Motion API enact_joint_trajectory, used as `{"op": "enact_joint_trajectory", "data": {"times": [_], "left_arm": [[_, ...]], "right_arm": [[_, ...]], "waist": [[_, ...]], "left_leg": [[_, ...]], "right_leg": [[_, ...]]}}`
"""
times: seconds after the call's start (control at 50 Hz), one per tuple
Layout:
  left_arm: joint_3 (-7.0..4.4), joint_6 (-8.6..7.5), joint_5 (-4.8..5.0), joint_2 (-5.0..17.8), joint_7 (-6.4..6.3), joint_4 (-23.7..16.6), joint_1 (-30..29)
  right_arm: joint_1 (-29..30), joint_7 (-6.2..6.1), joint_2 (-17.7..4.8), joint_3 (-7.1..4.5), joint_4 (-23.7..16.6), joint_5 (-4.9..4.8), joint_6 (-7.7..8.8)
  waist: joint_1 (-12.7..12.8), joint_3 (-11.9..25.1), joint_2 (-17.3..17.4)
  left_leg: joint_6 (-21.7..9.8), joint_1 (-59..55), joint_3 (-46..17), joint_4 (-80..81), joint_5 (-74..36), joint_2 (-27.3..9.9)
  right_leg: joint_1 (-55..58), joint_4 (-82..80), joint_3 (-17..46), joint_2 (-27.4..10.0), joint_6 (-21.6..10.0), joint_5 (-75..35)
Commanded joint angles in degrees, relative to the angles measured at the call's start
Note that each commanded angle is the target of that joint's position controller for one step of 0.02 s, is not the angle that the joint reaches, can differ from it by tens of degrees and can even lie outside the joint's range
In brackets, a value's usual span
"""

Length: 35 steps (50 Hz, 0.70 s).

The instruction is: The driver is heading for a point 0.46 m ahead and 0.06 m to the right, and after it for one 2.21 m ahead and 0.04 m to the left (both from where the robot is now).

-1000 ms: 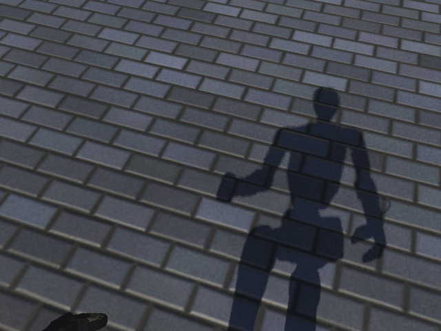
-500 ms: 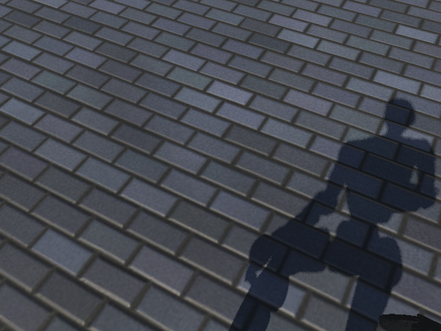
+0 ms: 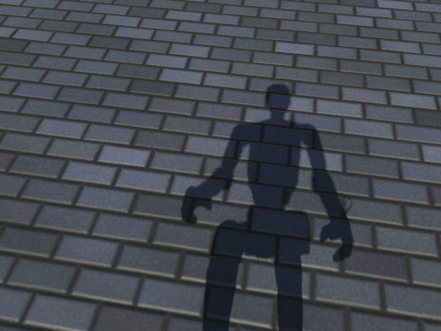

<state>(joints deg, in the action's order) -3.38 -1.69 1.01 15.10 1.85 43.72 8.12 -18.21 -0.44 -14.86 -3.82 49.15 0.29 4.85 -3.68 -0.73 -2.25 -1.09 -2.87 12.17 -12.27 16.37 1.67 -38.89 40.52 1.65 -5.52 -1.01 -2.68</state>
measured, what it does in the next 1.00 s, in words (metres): walks ahead: right foot, then left foot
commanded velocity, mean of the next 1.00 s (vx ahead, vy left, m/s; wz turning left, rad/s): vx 0.30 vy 0.00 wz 0.00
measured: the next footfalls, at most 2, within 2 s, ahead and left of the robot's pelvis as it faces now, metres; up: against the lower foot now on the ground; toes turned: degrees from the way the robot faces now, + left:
right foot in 0.12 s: +0.24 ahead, -0.13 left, +0.00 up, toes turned -7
left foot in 0.60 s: +0.55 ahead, +0.02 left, +0.00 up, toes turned -9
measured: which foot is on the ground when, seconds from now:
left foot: down 0.00-0.14, up 0.16-0.58, down 0.60-1.00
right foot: up 0.00-0.10, down 0.12-0.62, up 0.64-1.00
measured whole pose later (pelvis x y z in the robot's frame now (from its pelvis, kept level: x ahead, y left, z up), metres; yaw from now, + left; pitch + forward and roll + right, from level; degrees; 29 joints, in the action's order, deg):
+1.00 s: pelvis +0.43 -0.06 -0.01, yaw +3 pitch +3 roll -1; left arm -3.1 -0.1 -0.1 16.0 -2.1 41.5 8.9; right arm -10.0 -1.3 -17.2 -4.4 38.6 -0.4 -2.1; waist -1.8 -1.4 0.7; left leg -2.3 24.1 -9.9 -27.8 5.9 7.4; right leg -25.9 40.2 7.1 1.0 3.6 18.3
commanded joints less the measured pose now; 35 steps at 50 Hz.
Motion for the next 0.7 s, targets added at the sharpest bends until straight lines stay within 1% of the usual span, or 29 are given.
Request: {"op": "enact_joint_trajectory", "data": {"times": [0.02, 0.04, 0.06, 0.08, 0.1, 0.12, 0.14, 0.16, 0.18, 0.2, 0.22, 0.24, 0.26, 0.3, 0.34, 0.38, 0.42, 0.44, 0.48, 0.52, 0.54, 0.56, 0.58, 0.6, 0.62, 0.64, 0.66, 0.68, 0.7], "left_arm": [[-0.21, -0.78, 0.04, 2.60, 1.18, -7.07, -7.97], [-0.46, -0.72, 0.05, 3.09, 1.47, -7.66, -7.72], [-0.92, -0.58, 0.01, 3.96, 1.64, -7.97, -6.53], [-1.62, -0.39, 0.02, 5.20, 1.67, -7.74, -3.64], [-2.85, -0.27, 0.19, 7.28, 1.53, -6.39, 2.84], [-4.81, -0.10, 0.27, 10.80, 0.72, -3.96, 12.40], [-6.43, 0.40, 0.43, 16.75, -0.65, -2.68, 18.10], [-6.07, -0.57, 0.41, 18.88, -0.31, -4.72, 15.53], [-4.59, -1.13, 0.04, 13.50, -0.04, -4.90, 15.86], [-3.90, -1.64, 0.00, 11.04, -0.12, -4.75, 13.80], [-3.44, -1.82, 0.12, 9.71, -0.17, -5.24, 9.83], [-2.63, -1.88, -0.20, 7.24, -0.39, -6.02, 6.48], [-2.13, -1.90, -0.88, 6.22, -0.65, -6.91, 4.83], [-2.18, -2.31, -0.87, 6.80, -1.01, -6.60, 4.97], [-2.44, -2.59, -0.80, 8.22, -1.63, -5.50, 6.66], [-2.42, -2.53, -0.61, 8.55, -2.08, -4.58, 7.98], [-2.19, -2.30, -0.85, 8.50, -2.37, -3.81, 8.19], [-2.11, -2.22, -0.95, 8.57, -2.47, -3.10, 9.30], [-1.88, -2.03, -1.15, 8.40, -2.56, -1.74, 10.47], [-1.80, -1.80, -1.39, 8.26, -2.61, -0.90, 9.87], [-1.91, -1.64, -1.40, 8.52, -2.69, -0.62, 9.12], [-2.09, -1.43, -1.34, 8.95, -2.88, -0.52, 8.02], [-2.25, -1.07, -1.02, 9.34, -3.25, -0.80, 6.16], [-2.15, -0.70, -1.06, 9.00, -3.61, -1.20, 6.01], [-1.50, -0.78, -2.53, 7.29, -3.90, -2.80, 9.75], [-0.03, -1.11, -2.87, 3.16, -3.33, -2.44, 17.37], [-0.52, -0.99, -1.75, 7.54, -2.69, -1.83, 15.72], [-1.03, -0.35, -0.42, 8.82, -2.70, -3.38, 9.55], [-1.08, 0.42, -0.63, 8.77, -3.10, -4.03, 6.32]], "right_arm": [[-0.51, -0.48, -10.32, -2.67, -1.82, -0.92, -0.64], [0.03, -0.60, -10.92, -2.86, -1.81, -1.15, -1.08], [0.73, -0.82, -11.79, -3.10, -1.99, -1.34, -1.47], [1.32, -1.09, -12.63, -3.35, -2.21, -1.52, -1.90], [2.21, -1.30, -13.12, -3.43, -2.41, -1.62, -2.40], [2.75, -1.51, -12.49, -3.02, -2.76, -1.66, -2.42], [0.66, -1.34, -7.40, -1.41, -4.68, 0.30, -1.69], [-1.31, -0.48, -3.32, 0.41, -7.16, 0.35, 0.58], [5.28, 0.51, -8.39, -0.78, -8.07, -1.82, 2.48], [8.39, 0.86, -8.75, -0.70, -9.21, -2.80, 3.47], [8.62, 0.44, -8.07, -0.67, -8.70, -1.66, 3.80], [8.02, 0.16, -8.91, -1.23, -7.91, -0.45, 3.36], [6.59, 0.35, -8.88, -1.42, -7.44, -0.27, 2.52], [5.12, 0.42, -7.27, -1.19, -7.04, 0.12, 1.20], [7.95, 0.26, -5.86, -0.66, -7.98, 0.34, 0.51], [11.93, 0.40, -4.99, -0.17, -8.93, 0.31, 0.52], [14.69, 0.90, -4.20, 0.29, -9.16, 0.07, 0.85], [15.92, 1.24, -4.01, 0.45, -9.32, -0.10, 1.10], [16.76, 1.88, -4.43, 0.40, -9.50, -0.49, 1.40], [16.48, 2.58, -5.25, 0.16, -9.65, -0.50, 1.42], [15.57, 2.89, -5.98, -0.09, -9.63, -0.39, 1.41], [13.47, 3.08, -7.13, -0.55, -9.31, -0.25, 1.37], [9.40, 3.16, -8.57, -1.26, -8.36, 0.04, 1.39], [4.58, 3.06, -10.78, -2.22, -7.23, 0.35, 1.48], [1.26, 2.76, -15.36, -3.12, -7.89, 1.06, 1.42], [1.77, 2.63, -15.44, -2.53, -8.88, 1.25, 0.84], [0.97, 2.54, -11.96, -2.06, -9.52, 0.08, -0.07], [4.55, 2.18, -10.67, -1.81, -10.74, -0.41, -0.89], [6.85, 1.71, -9.47, -1.36, -11.27, -0.71, -1.80]], "waist": [[-0.76, -4.88, 4.62], [0.06, -4.27, 5.25], [1.26, -2.68, 6.38], [3.22, -0.28, 7.64], [7.06, 3.26, 7.66], [12.01, 8.16, 5.78], [11.60, 13.17, -5.36], [7.26, 20.96, -12.43], [10.97, 19.15, -5.06], [10.10, 11.98, -3.29], [7.09, 7.52, 1.89], [5.07, 5.27, 1.67], [3.50, 4.55, 0.48], [2.57, 4.09, 0.24], [3.21, 2.34, 0.06], [4.77, 1.17, -0.67], [6.04, 0.18, -1.42], [6.97, 0.35, -1.62], [7.68, 0.78, -2.03], [7.27, 1.12, -2.17], [6.51, 1.55, -2.39], [5.12, 2.35, -2.67], [2.56, 3.89, -2.56], [0.40, 6.67, -0.35], [1.68, 13.24, 8.60], [4.86, 20.42, 18.77], [2.02, 24.29, 12.40], [1.26, 17.39, 8.73], [1.64, 12.20, 4.30]], "left_leg": [[-7.23, -2.09, -3.29, 1.38, -27.20, -18.44], [-6.63, -3.24, -2.41, -1.05, -34.02, -18.67], [-5.95, -4.02, -1.51, -4.60, -43.93, -18.62], [-5.26, -4.33, -0.79, -9.89, -53.72, -18.39], [-4.22, -2.77, 0.27, -19.06, -59.17, -17.22], [-2.05, 4.61, 1.41, -32.42, -53.74, -14.66], [1.00, 24.40, 1.44, -52.39, -20.96, -9.43], [3.04, 42.40, -10.77, -67.84, 17.99, 2.08], [1.69, 48.89, -18.33, -69.58, 14.94, -1.61], [0.33, 50.38, -17.38, -66.28, 10.00, -4.02], [0.17, 47.42, -17.13, -60.49, 5.89, -6.55], [0.62, 43.52, -16.74, -55.95, 3.33, -8.33], [1.06, 40.02, -16.74, -54.41, 1.59, -9.20], [2.66, 37.75, -15.39, -50.58, -0.50, -9.34], [4.07, 38.86, -14.46, -44.35, -5.74, -9.18], [4.41, 38.58, -13.98, -35.62, -13.80, -8.49], [3.96, 35.42, -12.51, -26.83, -21.24, -6.75], [3.59, 33.71, -11.82, -24.19, -24.83, -5.79], [2.30, 32.30, -11.93, -21.00, -28.01, -4.81], [0.47, 32.65, -12.64, -19.08, -24.64, -4.17], [-0.54, 32.22, -12.90, -18.65, -21.70, -3.74], [-1.52, 30.56, -12.81, -18.12, -18.87, -2.89], [-2.51, 26.38, -11.62, -16.10, -18.30, -1.23], [-3.75, 19.57, -11.83, -13.64, -25.86, -0.99], [-8.95, 4.76, -24.45, -17.17, -48.62, -10.79], [-20.36, -10.67, -44.22, -16.28, -58.67, -23.13], [-20.28, -10.10, -47.98, -12.36, -42.20, -21.99], [-17.91, -3.78, -43.10, -10.47, -29.24, -19.25], [-15.77, 3.91, -39.78, -8.17, -20.69, -17.28]], "right_leg": [[-3.14, -3.56, -2.50, 0.32, -1.77, 4.02], [-1.34, -4.25, -3.88, 1.39, -2.71, 6.88], [2.04, -4.28, -5.77, 3.16, -3.81, 9.97], [6.86, -3.94, -7.57, 5.34, -5.03, 13.07], [15.46, -5.49, -8.73, 7.84, -6.65, 13.67], [30.73, -9.55, -6.99, 9.32, -9.02, 9.94], [49.27, -10.61, 13.43, -2.80, -14.49, 9.92], [61.46, -20.61, 45.70, -13.97, -25.23, 18.25], [60.98, -23.57, 41.86, -12.84, -22.04, 19.47], [53.90, -23.45, 32.94, -10.70, -19.56, 16.27], [45.07, -23.66, 26.59, -7.97, -17.24, 11.19], [38.56, -24.53, 21.65, -6.35, -16.04, 5.16], [34.18, -25.92, 19.43, -5.33, -15.82, 1.68], [29.74, -27.61, 15.91, -4.52, -16.23, -4.62], [27.59, -29.03, 12.12, -3.47, -15.63, -7.37], [27.20, -29.33, 8.95, -1.63, -13.70, -6.42], [26.68, -28.20, 4.86, -0.10, -11.43, -10.46], [27.15, -27.75, 4.06, -0.29, -10.79, -11.56], [29.91, -26.30, 3.74, -1.73, -9.92, -12.71], [33.99, -23.20, 3.83, -3.55, -9.07, -14.57], [35.70, -21.19, 3.98, -4.44, -8.59, -16.35], [37.09, -18.28, 3.86, -4.80, -7.89, -19.78], [37.61, -12.77, 2.75, -3.71, -6.63, -24.61], [36.67, -3.15, 0.69, -0.49, -4.45, -24.17], [25.69, 14.12, -1.57, 4.52, -1.01, -4.82], [8.05, 32.85, -0.56, 12.67, 3.12, 40.65], [5.14, 37.66, 5.76, 10.39, 2.98, 40.23], [1.43, 38.42, 5.31, 8.28, 2.92, 35.99], [0.81, 36.14, 4.38, 6.54, 3.00, 32.52]]}}
Keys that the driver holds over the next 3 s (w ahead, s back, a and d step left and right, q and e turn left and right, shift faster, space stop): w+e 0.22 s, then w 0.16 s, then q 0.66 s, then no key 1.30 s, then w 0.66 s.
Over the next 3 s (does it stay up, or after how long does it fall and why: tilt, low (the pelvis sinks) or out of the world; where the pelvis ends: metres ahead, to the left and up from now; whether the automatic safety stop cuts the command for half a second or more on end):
stays up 0.66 -0.04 -0.01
